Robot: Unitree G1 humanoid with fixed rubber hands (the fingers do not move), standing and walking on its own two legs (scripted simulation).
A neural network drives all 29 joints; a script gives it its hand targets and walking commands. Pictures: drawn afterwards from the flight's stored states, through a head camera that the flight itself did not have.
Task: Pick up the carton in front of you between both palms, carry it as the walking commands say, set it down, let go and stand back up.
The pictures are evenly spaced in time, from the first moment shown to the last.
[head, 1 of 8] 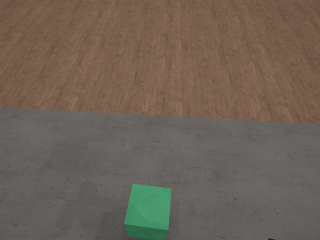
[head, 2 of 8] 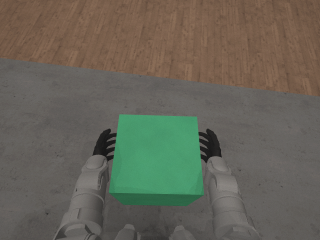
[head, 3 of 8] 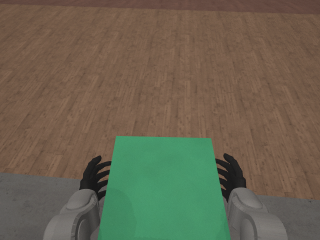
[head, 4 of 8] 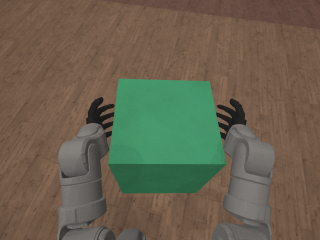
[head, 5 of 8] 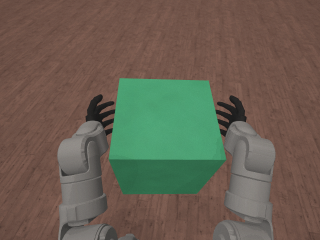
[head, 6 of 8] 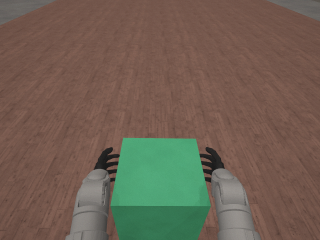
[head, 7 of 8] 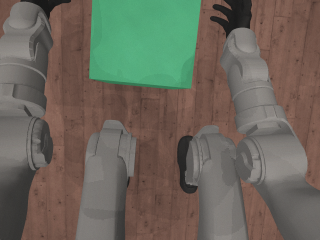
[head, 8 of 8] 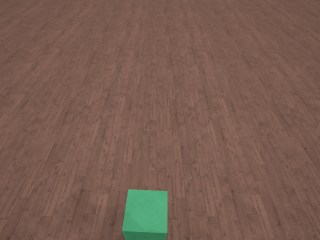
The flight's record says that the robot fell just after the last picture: no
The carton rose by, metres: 1.16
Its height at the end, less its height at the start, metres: +0.44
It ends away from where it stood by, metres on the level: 5.62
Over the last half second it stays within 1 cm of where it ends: yes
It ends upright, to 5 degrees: yes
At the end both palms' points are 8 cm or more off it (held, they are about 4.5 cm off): yes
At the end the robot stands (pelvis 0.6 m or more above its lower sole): yes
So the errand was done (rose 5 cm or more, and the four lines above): yes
